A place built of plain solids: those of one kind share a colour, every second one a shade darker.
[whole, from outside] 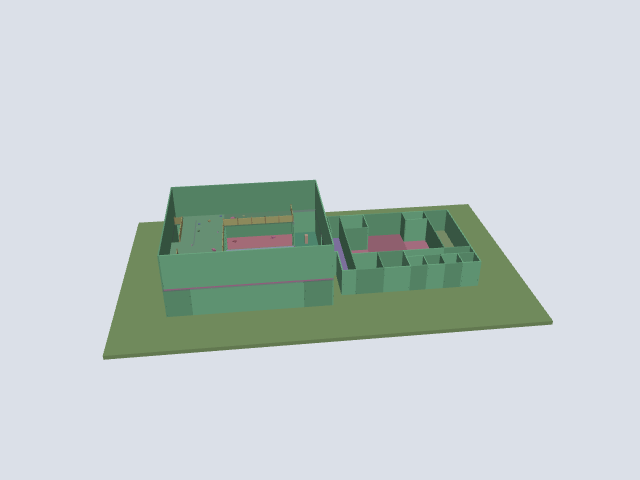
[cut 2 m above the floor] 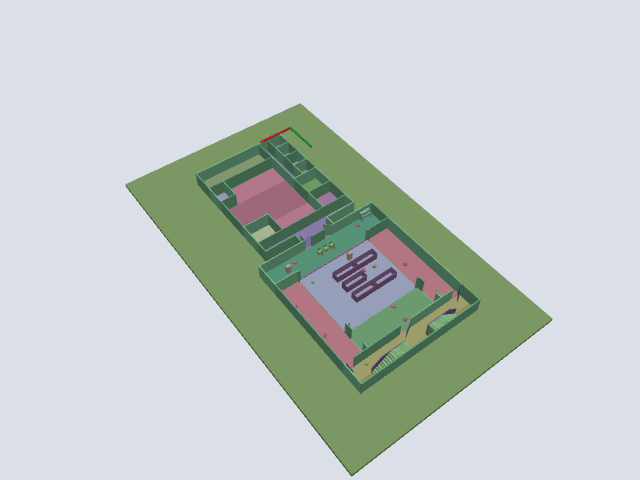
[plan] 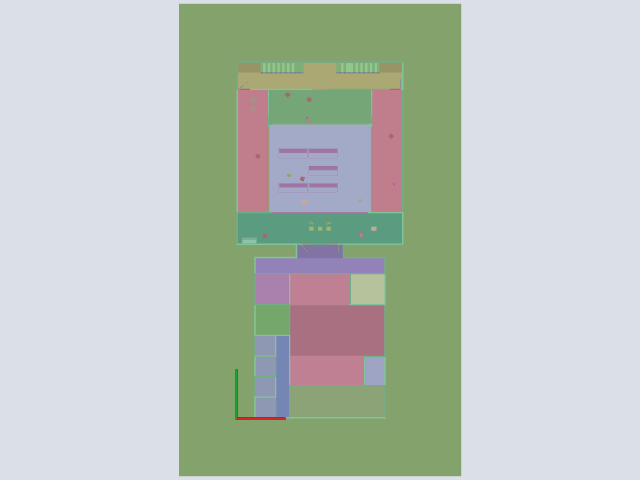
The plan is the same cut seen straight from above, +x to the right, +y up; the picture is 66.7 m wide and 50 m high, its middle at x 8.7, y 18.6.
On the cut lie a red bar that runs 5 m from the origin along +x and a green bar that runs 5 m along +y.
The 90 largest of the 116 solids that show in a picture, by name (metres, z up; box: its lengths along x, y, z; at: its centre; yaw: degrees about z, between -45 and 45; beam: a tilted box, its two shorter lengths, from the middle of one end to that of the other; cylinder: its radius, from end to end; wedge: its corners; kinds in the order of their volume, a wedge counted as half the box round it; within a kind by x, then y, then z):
{
 "under_1": {"box": [29.41, 49.21, 0.5], "at": [8.71, 18.61, -0.33]},
 "wall_1": {"box": [0.16, 3.14, 3.68], "at": [0.08, 19.81, 1.54]},
 "wall_2": {"box": [0.16, 18.81, 4.36], "at": [0.08, 27.64, 5.86]},
 "wall_3": {"box": [0.16, 12.71, 3.68], "at": [0.08, 27.86, 1.54]},
 "wall_4": {"box": [0.16, 2.7, 3.68], "at": [0.08, 35.7, 1.54]},
 "wall_5": {"box": [3.7, 0.13, 3.68], "at": [1.85, 21.45, 1.54]},
 "wall_6": {"box": [0.16, 2.01, 3.68], "at": [1.93, 1.17, 1.54]},
 "wall_7": {"box": [0.16, 2.01, 3.68], "at": [1.93, 3.31, 1.54]},
 "wall_8": {"box": [0.16, 2.01, 3.68], "at": [1.93, 5.45, 1.54]},
 "wall_9": {"box": [0.16, 2.01, 3.68], "at": [1.93, 7.58, 1.54]},
 "wall_10": {"box": [0.16, 3.08, 3.68], "at": [1.93, 10.26, 1.54]},
 "wall_11": {"box": [0.16, 3.1, 3.68], "at": [1.93, 13.48, 1.54]},
 "wall_12": {"box": [0.16, 1.53, 3.68], "at": [1.93, 15.93, 1.54]},
 "wall_13": {"box": [2.29, 0.13, 3.68], "at": [3.0, 2.23, 1.54]},
 "wall_14": {"box": [2.29, 0.13, 3.68], "at": [3.0, 4.38, 1.54]},
 "wall_15": {"box": [2.29, 0.13, 3.68], "at": [3.0, 6.51, 1.54]},
 "wall_16": {"box": [6.73, 0.13, 3.68], "at": [3.37, 18.18, 1.54]},
 "wall_17": {"box": [3.75, 0.13, 3.68], "at": [3.73, 8.65, 1.54]},
 "wall_18": {"box": [3.75, 0.13, 3.68], "at": [3.73, 11.87, 1.54]},
 "wall_19": {"box": [0.13, 2.01, 3.68], "at": [4.08, 1.17, 1.54]},
 "wall_20": {"box": [0.13, 2.01, 3.68], "at": [4.08, 3.31, 1.54]},
 "wall_21": {"box": [0.13, 2.01, 3.68], "at": [4.08, 5.45, 1.54]},
 "wall_22": {"box": [0.13, 2.01, 3.68], "at": [4.08, 7.58, 1.54]},
 "wall_23": {"box": [4.49, 0.16, 3.68], "at": [4.09, 16.77, 1.54]},
 "wall_24": {"box": [6.5, 0.13, 3.68], "at": [4.66, 34.28, 1.54]},
 "wall_25": {"box": [0.13, 3.21, 3.68], "at": [5.54, 1.76, 1.54]},
 "wall_26": {"box": [0.13, 5.09, 3.68], "at": [5.54, 6.04, 1.54]},
 "wall_27": {"box": [0.13, 3.08, 3.68], "at": [5.54, 10.26, 1.54]},
 "wall_28": {"box": [0.13, 3.1, 3.68], "at": [5.54, 13.48, 1.54]},
 "wall_29": {"box": [0.16, 1.23, 3.68], "at": [6.25, 17.46, 1.54]},
 "wall_30": {"box": [2.08, 0.13, 3.68], "at": [8.68, 18.18, 1.54]},
 "wall_31": {"box": [13.71, 0.16, 3.68], "at": [8.71, 0.08, 1.54]},
 "wall_32": {"box": [13.71, 0.13, 3.68], "at": [8.71, 15.1, 1.54]},
 "wall_33": {"box": [17.41, 0.16, 4.36], "at": [8.71, 18.16, 5.86]},
 "wall_34": {"box": [17.41, 0.16, 8.34], "at": [8.71, 37.13, 3.87]},
 "wall_35": {"box": [10.09, 0.13, 3.68], "at": [10.52, 3.44, 1.54]},
 "wall_36": {"box": [0.13, 3.1, 3.68], "at": [11.88, 13.48, 1.54]},
 "wall_37": {"box": [6.58, 0.13, 3.68], "at": [12.7, 34.28, 1.54]},
 "wall_38": {"box": [4.49, 0.16, 3.68], "at": [13.32, 16.77, 1.54]},
 "wall_39": {"box": [0.13, 2.91, 3.68], "at": [13.34, 4.96, 1.54]},
 "wall_40": {"box": [3.75, 0.13, 3.68], "at": [13.69, 11.87, 1.54]},
 "wall_41": {"box": [6.79, 0.13, 3.68], "at": [14.02, 18.18, 1.54]},
 "wall_42": {"box": [2.29, 0.13, 3.68], "at": [14.41, 6.47, 1.54]},
 "wall_43": {"box": [0.16, 3.21, 3.68], "at": [15.48, 1.76, 1.54]},
 "wall_44": {"box": [0.16, 2.91, 3.68], "at": [15.48, 4.96, 1.54]},
 "wall_45": {"box": [0.16, 5.26, 3.68], "at": [15.48, 9.17, 1.54]},
 "wall_46": {"box": [0.16, 3.1, 3.68], "at": [15.48, 13.48, 1.54]},
 "wall_47": {"box": [0.16, 1.53, 3.68], "at": [15.48, 15.93, 1.54]},
 "wall_48": {"box": [3.7, 0.13, 3.68], "at": [15.56, 21.45, 1.54]},
 "wall_49": {"box": [0.16, 3.14, 3.68], "at": [17.33, 19.81, 1.54]},
 "wall_50": {"box": [0.16, 18.81, 4.36], "at": [17.33, 27.64, 5.86]},
 "wall_51": {"box": [0.16, 12.71, 3.68], "at": [17.33, 27.86, 1.54]},
 "wall_52": {"box": [0.16, 2.7, 3.68], "at": [17.33, 35.7, 1.54]},
 "floor_chapel_1": {"box": [10.61, 9.08, 0.5], "at": [8.71, 26.05, -0.25]},
 "floor_school_1": {"box": [6.21, 3.23, 0.5], "at": [8.71, 13.41, -0.25]},
 "floor_school_2": {"box": [7.67, 3.04, 0.5], "at": [9.44, 5.02, -0.25]},
 "floor_school_3": {"box": [9.8, 5.26, 0.5], "at": [10.5, 9.17, -0.25]},
 "floor_side_1": {"box": [3.11, 12.71, 0.5], "at": [1.72, 27.86, -0.25]},
 "floor_side_2": {"box": [3.11, 12.71, 0.5], "at": [15.7, 27.86, -0.25]},
 "floor_dais_1": {"box": [17.09, 3.14, 0.66], "at": [8.71, 19.81, -0.17]},
 "floor_platform_1": {"box": [9.8, 3.21, 0.66], "at": [10.5, 1.76, -0.17]},
 "upper_floor_gallery_1": {"box": [17.09, 5.46, 0.16], "at": [8.71, 33.32, 3.6]},
 "upper_floor_gallery_2": {"box": [3.24, 9.08, 0.16], "at": [15.63, 26.05, 3.6]},
 "stair_1": {"box": [2.5, 1.0, 2.04], "at": [5.76, 36.55, 0.72]},
 "stair_2": {"box": [2.0, 1.0, 2.43], "at": [6.01, 36.55, 0.92]},
 "stair_3": {"box": [1.0, 1.0, 3.21], "at": [6.51, 36.55, 1.3]},
 "stair_4": {"box": [0.5, 1.0, 3.59], "at": [10.65, 36.55, 1.5]},
 "stair_5": {"box": [1.75, 1.0, 2.62], "at": [11.28, 36.55, 1.01]},
 "floor_lobby_1": {"box": [2.35, 1.0, 0.5], "at": [1.33, 36.55, -0.25]},
 "floor_lobby_2": {"box": [17.09, 1.7, 0.5], "at": [8.71, 35.2, -0.25]},
 "floor_lobby_3": {"box": [3.39, 1.0, 0.5], "at": [8.71, 36.55, -0.25]},
 "floor_lobby_4": {"box": [2.35, 1.0, 0.5], "at": [16.07, 36.55, -0.25]},
 "floor_back_rows_1": {"box": [10.61, 3.5, 0.5], "at": [8.71, 32.47, -0.25]},
 "floor_passage_1": {"box": [13.39, 1.53, 0.5], "at": [8.71, 15.93, -0.25]},
 "floor_passage_2": {"box": [4.74, 1.42, 0.5], "at": [8.71, 17.4, -0.25]},
 "floor_wc_1": {"box": [2.0, 2.01, 0.5], "at": [3.01, 1.17, -0.25]},
 "floor_wc_2": {"box": [2.0, 2.01, 0.5], "at": [3.01, 3.31, -0.25]},
 "floor_wc_3": {"box": [2.0, 2.01, 0.5], "at": [3.01, 5.45, -0.25]},
 "floor_wc_4": {"box": [2.0, 2.01, 0.5], "at": [3.01, 7.58, -0.25]},
 "floor_back_lobby_1": {"box": [1.33, 8.43, 0.5], "at": [4.8, 4.38, -0.25]},
 "floor_deacons_1": {"box": [3.46, 3.1, 0.5], "at": [13.67, 13.48, -0.25]},
 "floor_vestry_1": {"box": [3.46, 3.1, 0.5], "at": [3.74, 13.48, -0.25]},
 "floor_kitchen_1": {"box": [3.46, 3.08, 0.5], "at": [3.74, 10.26, -0.25]},
 "floor_stack_store_1": {"box": [2.0, 2.91, 0.5], "at": [14.4, 4.96, -0.25]},
 "floor_gap_dais_step_1": {"box": [10.01, 0.13, 0.66], "at": [8.71, 21.45, -0.17]},
 "stair_guard_1": {"box": [0.08, 9.08, 0.93], "at": [14.05, 26.05, 4.15]},
 "piano_upright_1": {"box": [1.5, 0.36, 1.22], "at": [1.34, 18.43, 0.77]},
 "floor_gap_rear_open_1": {"box": [10.01, 0.13, 0.5], "at": [8.71, 30.66, -0.25]},
 "wall_band_1": {"box": [0.16, 12.71, 0.31], "at": [0.08, 27.86, 3.53]},
 "floor_gap_side_open_1": {"box": [0.13, 8.68, 0.5], "at": [3.33, 26.05, -0.25]}
}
